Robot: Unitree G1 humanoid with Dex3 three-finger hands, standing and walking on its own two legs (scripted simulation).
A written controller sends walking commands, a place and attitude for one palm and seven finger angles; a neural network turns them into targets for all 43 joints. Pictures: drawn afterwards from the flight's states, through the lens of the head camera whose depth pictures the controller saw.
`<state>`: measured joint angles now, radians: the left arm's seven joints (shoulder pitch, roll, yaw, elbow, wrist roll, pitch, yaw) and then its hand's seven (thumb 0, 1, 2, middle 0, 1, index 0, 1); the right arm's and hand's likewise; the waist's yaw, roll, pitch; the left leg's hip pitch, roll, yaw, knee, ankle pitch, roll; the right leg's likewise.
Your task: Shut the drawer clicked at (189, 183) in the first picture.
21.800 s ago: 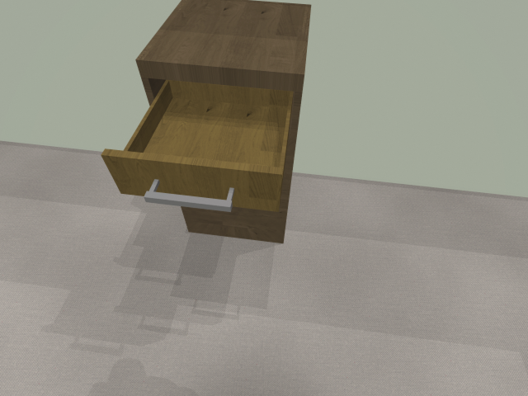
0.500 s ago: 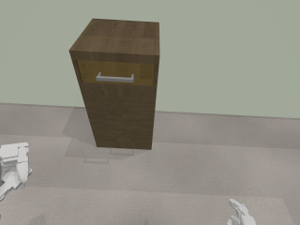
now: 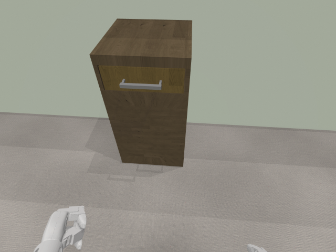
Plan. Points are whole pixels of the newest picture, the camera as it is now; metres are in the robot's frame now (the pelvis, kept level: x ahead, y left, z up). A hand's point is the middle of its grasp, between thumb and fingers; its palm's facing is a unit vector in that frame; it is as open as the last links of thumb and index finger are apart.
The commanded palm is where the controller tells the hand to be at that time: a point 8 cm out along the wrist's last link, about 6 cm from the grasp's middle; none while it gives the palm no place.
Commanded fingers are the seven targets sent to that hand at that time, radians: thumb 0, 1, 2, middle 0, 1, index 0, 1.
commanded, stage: let the arm hang, fingers relaxed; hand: left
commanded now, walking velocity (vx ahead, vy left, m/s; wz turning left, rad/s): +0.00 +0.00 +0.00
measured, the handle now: (141, 83) +0.82 +0.15 -0.05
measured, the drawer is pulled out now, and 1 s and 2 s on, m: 0.00 0.00 0.00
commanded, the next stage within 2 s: look to check the result in 0.94 s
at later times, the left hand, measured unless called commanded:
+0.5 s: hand out of the picture -0.04 +0.16 -0.15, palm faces +0.04 -0.98 -0.19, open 6.2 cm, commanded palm none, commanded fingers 0.00 0.90 0.90 -0.20 -0.30 -0.20 -0.30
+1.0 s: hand out of the picture -0.01 +0.14 -0.16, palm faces +0.05 -0.99 -0.16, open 7.4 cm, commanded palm none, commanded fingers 0.00 0.90 0.90 -0.20 -0.30 -0.20 -0.30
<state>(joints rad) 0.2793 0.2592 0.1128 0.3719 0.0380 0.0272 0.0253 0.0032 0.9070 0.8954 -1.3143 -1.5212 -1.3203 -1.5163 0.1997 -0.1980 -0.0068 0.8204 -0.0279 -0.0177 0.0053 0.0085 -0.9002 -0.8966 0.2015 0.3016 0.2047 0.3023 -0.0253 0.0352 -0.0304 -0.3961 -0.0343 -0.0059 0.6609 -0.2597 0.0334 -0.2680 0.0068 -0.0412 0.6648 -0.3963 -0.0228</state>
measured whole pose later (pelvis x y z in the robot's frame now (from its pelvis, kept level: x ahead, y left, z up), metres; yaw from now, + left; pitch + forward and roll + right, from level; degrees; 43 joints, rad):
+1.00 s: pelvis +0.01 -0.02 +0.02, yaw +0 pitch -2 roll +0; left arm 0.33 0.10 0.02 1.14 0.01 0.00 0.04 0.00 0.91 0.89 -0.20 -0.30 -0.20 -0.30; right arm 0.33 -0.09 -0.01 1.14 -0.02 0.01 -0.04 0.00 -0.91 -0.90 0.20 0.30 0.20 0.30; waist -0.02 0.01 0.04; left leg -0.24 -0.01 -0.02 0.45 -0.18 0.00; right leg -0.11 0.04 -0.04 0.43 -0.30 -0.05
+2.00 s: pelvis +0.03 -0.04 +0.02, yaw -1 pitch -1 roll +0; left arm 0.33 0.10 0.02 1.14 0.01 -0.01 0.04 0.00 0.91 0.89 -0.20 -0.30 -0.20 -0.30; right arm 0.29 -0.11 -0.01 1.15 -0.02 0.01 -0.05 0.00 -0.91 -0.90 0.20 0.30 0.20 0.30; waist -0.01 0.01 0.05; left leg -0.21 0.01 -0.01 0.44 -0.20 -0.02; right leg -0.08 0.05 -0.04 0.41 -0.31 -0.07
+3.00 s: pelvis +0.03 -0.04 +0.02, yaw -1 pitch -1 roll +1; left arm 0.33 0.10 0.02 1.14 0.00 -0.01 0.04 0.00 0.91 0.89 -0.20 -0.30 -0.20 -0.30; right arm 0.30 -0.11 -0.01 1.15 -0.01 0.01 -0.05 0.00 -0.91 -0.90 0.20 0.30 0.20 0.30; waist -0.01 0.01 0.05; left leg -0.20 0.01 -0.02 0.43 -0.20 -0.02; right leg -0.07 0.06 -0.04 0.40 -0.31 -0.07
